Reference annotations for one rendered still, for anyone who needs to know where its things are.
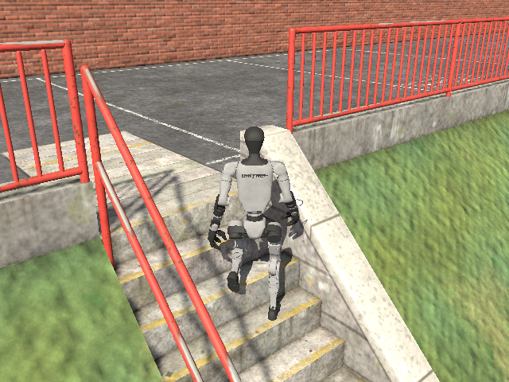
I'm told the right robot upper arm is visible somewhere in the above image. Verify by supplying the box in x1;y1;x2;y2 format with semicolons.
271;161;293;203

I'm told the left robot upper arm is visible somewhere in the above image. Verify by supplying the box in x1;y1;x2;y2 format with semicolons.
218;161;238;206

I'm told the left robot hand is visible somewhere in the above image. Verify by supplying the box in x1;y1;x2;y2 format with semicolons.
208;229;227;250

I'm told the humanoid robot torso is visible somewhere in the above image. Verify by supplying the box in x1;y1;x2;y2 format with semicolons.
236;158;273;240

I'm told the robot left forearm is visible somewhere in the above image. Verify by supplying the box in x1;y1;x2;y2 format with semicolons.
209;194;225;231

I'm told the robot right forearm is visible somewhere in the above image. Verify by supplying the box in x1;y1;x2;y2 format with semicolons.
285;191;298;216

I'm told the right robot hand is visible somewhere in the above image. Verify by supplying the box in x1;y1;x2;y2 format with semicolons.
281;212;299;226

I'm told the robot right foot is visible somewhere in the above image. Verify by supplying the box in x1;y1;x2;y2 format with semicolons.
268;301;281;321

